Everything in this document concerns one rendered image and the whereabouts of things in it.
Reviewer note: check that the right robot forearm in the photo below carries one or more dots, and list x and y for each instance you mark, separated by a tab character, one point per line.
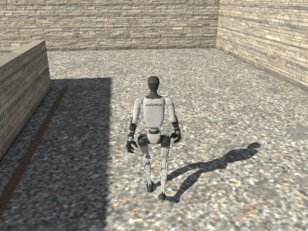
176	126

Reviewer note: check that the left robot forearm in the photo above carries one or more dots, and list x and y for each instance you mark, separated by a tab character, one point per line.
131	131

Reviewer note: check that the robot right hand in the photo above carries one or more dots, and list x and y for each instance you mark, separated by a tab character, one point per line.
174	135

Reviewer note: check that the right robot thigh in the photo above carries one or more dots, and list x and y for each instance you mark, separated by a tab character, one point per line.
165	146

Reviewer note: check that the robot left foot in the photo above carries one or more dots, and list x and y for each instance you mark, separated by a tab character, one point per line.
149	188

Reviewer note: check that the left robot upper arm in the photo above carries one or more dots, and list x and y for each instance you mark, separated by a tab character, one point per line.
136	110

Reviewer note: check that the right robot upper arm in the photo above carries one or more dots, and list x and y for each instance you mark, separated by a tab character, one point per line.
171	109

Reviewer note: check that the robot left hand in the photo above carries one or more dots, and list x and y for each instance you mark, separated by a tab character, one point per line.
129	147

